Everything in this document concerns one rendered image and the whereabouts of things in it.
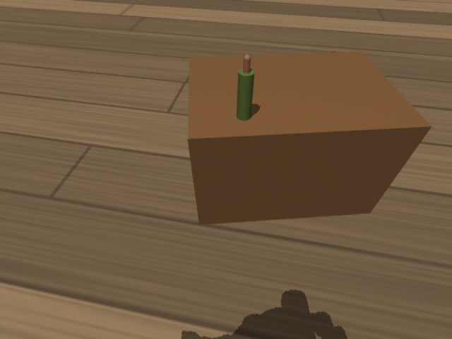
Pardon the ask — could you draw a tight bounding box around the bottle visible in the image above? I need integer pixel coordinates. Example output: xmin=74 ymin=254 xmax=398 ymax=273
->
xmin=237 ymin=54 xmax=254 ymax=121

